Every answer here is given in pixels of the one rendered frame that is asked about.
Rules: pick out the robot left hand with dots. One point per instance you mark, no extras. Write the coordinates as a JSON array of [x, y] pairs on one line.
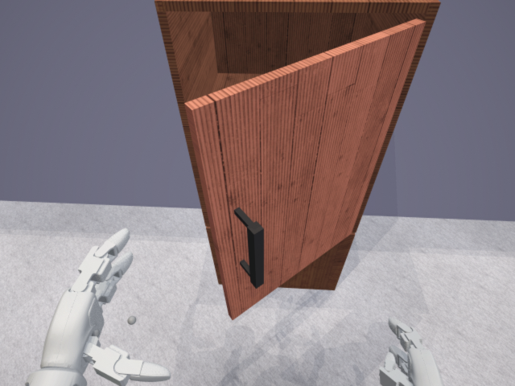
[[69, 342]]

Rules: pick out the left robot forearm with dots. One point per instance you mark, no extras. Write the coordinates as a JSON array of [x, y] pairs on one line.
[[56, 377]]

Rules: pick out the robot right hand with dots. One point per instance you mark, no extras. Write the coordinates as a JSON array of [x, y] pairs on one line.
[[418, 368]]

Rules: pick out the handle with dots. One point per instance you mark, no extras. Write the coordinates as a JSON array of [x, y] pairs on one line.
[[255, 233]]

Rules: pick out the cupboard door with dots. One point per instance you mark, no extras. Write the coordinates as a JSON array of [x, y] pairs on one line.
[[295, 150]]

